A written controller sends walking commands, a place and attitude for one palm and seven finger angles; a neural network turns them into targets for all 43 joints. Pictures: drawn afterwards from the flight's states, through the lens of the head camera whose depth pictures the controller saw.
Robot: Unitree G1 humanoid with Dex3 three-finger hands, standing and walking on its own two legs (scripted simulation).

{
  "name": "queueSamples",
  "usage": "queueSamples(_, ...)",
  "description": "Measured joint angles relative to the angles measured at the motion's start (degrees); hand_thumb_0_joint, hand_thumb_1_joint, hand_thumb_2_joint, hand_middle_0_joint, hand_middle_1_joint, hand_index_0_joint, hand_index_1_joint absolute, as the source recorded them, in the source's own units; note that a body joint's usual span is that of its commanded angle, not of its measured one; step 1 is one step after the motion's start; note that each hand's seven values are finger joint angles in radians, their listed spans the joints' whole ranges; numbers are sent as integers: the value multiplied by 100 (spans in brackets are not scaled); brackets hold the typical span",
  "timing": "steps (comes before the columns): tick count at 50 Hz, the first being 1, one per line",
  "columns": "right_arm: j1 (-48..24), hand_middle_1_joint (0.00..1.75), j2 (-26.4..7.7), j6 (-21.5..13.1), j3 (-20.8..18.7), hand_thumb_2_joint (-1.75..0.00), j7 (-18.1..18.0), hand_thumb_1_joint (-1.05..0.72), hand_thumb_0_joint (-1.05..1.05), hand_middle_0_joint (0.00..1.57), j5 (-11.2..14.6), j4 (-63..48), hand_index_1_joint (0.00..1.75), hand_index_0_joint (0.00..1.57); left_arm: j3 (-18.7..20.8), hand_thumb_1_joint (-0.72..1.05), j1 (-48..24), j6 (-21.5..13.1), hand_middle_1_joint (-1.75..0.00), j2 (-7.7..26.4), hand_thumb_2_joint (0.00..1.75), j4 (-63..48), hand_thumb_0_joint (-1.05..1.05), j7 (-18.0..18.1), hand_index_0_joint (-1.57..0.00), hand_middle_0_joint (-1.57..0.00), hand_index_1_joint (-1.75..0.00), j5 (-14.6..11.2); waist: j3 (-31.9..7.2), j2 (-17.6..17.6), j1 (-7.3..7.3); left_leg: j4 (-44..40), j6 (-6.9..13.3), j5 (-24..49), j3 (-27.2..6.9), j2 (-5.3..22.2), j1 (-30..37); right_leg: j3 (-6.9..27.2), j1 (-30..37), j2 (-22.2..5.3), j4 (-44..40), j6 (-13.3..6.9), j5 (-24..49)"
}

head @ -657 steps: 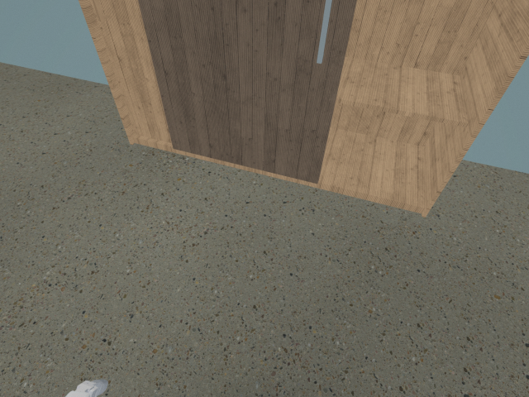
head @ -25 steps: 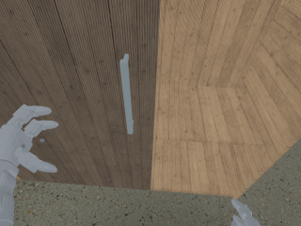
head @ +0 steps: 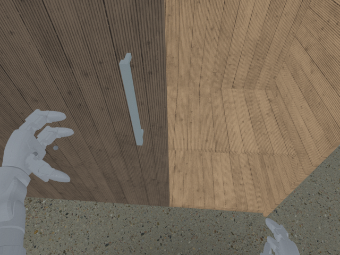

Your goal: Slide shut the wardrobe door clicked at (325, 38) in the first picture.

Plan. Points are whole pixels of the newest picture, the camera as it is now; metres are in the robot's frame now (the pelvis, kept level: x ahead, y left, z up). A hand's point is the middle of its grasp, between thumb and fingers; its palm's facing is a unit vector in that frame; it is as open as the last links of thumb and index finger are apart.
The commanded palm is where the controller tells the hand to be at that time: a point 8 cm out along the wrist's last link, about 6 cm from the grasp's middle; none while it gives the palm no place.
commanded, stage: move the hooked fingers beside the handle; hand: left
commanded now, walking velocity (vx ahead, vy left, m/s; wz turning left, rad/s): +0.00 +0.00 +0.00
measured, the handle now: (134, 105) +0.47 +0.13 +0.09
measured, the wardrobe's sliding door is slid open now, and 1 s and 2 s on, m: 0.55 0.55 0.54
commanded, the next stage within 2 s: none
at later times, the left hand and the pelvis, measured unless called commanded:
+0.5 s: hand (76, 133) +0.35 +0.25 +0.11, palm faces +0.00 -1.00 -0.02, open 14.0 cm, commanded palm +0.33 +0.29 +0.11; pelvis +0.01 +0.01 +0.00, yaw -1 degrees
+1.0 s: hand (98, 121) +0.39 +0.21 +0.11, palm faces -0.02 -1.00 -0.01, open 14.0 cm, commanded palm +0.37 +0.26 +0.11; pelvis +0.01 +0.03 +0.00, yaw -2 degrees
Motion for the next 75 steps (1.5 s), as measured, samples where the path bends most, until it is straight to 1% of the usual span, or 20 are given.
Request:
queueSamples(4, 77, 30, 1, 43, -16, -90, 33, -91, 1, 21, -2, 3, 30, 21, 33, -50, -55, -77, -120, -29, 30, 63, -1, -26, -30, -31, -120, -51, -112, -4, -68, 7, -10, -46, 62, 23, -22, 65, -65, 16, 45, -5, -40)
queueSamples(7, 142, 30, 11, 105, -20, -90, 69, -91, 1, 21, 14, -30, 30, 21, 116, -50, -90, -2, -120, 28, 30, 246, -1, -20, -30, -31, -120, -65, -187, -28, -118, 19, -18, -81, 110, 39, -49, 115, -126, 27, 91, -8, -76)
queueSamples(11, 225, 30, -12, 166, -53, -90, 98, -91, 1, 21, 26, -98, 30, 21, 137, -50, -96, 96, -120, 69, 30, 360, -1, 63, -30, -31, -120, -1, -171, -21, -143, 54, -14, -115, 134, 51, -98, 141, -180, 37, 117, -5, -95)
queueSamples(16, 289, 30, -26, 190, -99, -90, 99, -91, 1, 21, 13, -71, 30, 20, -37, -50, -124, -65, -120, -117, 30, 129, -1, 188, -30, -30, -120, 31, -129, -8, -95, 78, 15, -132, 127, 27, -139, 135, -205, 14, 120, 20, -103)
queueSamples(19, 263, 30, 4, 222, -80, -90, 97, -91, 1, 21, 7, -12, 30, 21, -112, -50, -254, -137, -120, -212, 30, 145, -1, 235, -30, -30, -120, 27, -156, -36, -95, 83, 30, -141, 129, 7, -153, 136, -219, -5, 132, 37, -116)
queueSamples(23, 212, 30, 51, 291, -54, -90, 120, -91, 1, 21, 12, -41, 30, 21, -179, -50, -408, -47, -120, -217, 30, 307, -1, 351, -30, -31, -120, 101, -204, -56, -138, 77, 51, -149, 159, -9, -165, 165, -244, -23, 136, 60, -118)
queueSamples(27, 190, 30, 68, 340, -54, -90, 135, -91, 1, 21, 11, -122, 30, 21, -348, -50, -561, 41, -120, -257, 30, 409, -1, 508, -30, -30, -120, 204, -187, -35, -160, 78, 83, -148, 172, -35, -183, 178, -258, -49, 130, 91, -108)
queueSamples(35, 176, 30, 130, 467, -34, -90, 200, -91, 1, 21, -39, -110, 30, 21, -581, -50, -846, -96, -120, -485, 30, 412, -1, 842, -30, -30, -120, 328, -199, -80, -167, 49, 137, -141, 225, -80, -193, 230, -287, -96, 118, 148, -93)
queueSamples(43, 235, 30, 150, 636, -52, -90, 264, -91, 1, 21, -35, -118, 30, 21, -764, -50, -1005, -25, -120, -560, 30, 594, -1, 1095, -30, -30, -120, 442, -191, -75, -193, 33, 174, -140, 261, -106, -191, 267, -294, -123, 103, 189, -78)
queueSamples(49, 258, 30, 149, 689, -78, -90, 291, -91, 1, 21, -64, -23, 30, 21, -1003, -50, -1266, -191, -120, -728, 30, 673, -1, 1324, -30, -30, -120, 530, -141, -72, -189, 42, 186, -124, 248, -127, -220, 253, -315, -144, 112, 203, -68)
queueSamples(57, 287, 30, 175, 843, -75, -90, 345, -91, 1, 21, -59, 3, 30, 21, -1045, -50, -1698, -256, -120, -724, 30, 1233, -1, 1542, -30, -30, -120, 664, -152, -99, -284, 30, 167, -105, 281, -103, -272, 288, -401, -122, 138, 180, -56)
queueSamples(63, 333, 30, 164, 947, -87, -90, 357, -91, 1, 21, -61, 66, 30, 21, -1030, -50, -2044, -415, -120, -714, 30, 1676, -1, 1652, -30, -30, -120, 711, -128, -113, -331, 76, 140, -115, 277, -72, -360, 287, -498, -93, 198, 150, -74)
queueSamples(67, 405, 30, 145, 1000, -122, -90, 375, -91, 1, 21, -73, 115, 30, 21, -982, -50, -2184, -581, -123, -687, 30, 1897, -1, 1656, -33, -33, -122, 756, -126, -112, -317, 120, 115, -123, 253, -50, -434, 264, -566, -72, 237, 122, -89)
queueSamples(75, 463, 30, 113, 1121, -142, -90, 377, -91, 1, 21, -41, 144, 30, 21, -876, -50, -2246, -721, -124, -558, 30, 2200, -1, 1520, -34, -35, -123, 719, -183, -110, -354, 168, 70, -146, 231, 9, -474, 248, -597, -12, 259, 72, -100)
